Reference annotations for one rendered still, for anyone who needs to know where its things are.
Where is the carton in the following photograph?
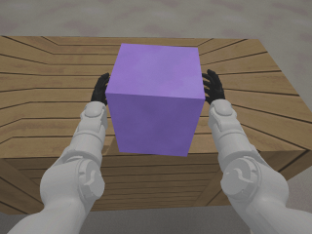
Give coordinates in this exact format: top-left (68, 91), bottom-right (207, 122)
top-left (105, 43), bottom-right (206, 157)

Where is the right robot upper arm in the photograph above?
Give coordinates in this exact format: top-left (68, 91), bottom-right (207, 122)
top-left (220, 157), bottom-right (312, 234)

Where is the left robot hand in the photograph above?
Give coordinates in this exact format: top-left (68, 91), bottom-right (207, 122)
top-left (91, 72), bottom-right (110, 106)

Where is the right robot forearm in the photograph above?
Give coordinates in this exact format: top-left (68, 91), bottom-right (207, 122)
top-left (208, 98), bottom-right (273, 173)

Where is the left robot upper arm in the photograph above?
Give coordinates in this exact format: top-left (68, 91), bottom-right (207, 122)
top-left (7, 158), bottom-right (105, 234)

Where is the right robot hand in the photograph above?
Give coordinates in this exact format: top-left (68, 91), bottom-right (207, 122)
top-left (202, 69), bottom-right (225, 105)

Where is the left robot forearm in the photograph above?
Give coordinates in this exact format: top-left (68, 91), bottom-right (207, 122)
top-left (40, 101), bottom-right (108, 202)

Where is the pedestal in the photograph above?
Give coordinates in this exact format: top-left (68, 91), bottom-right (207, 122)
top-left (0, 35), bottom-right (312, 215)

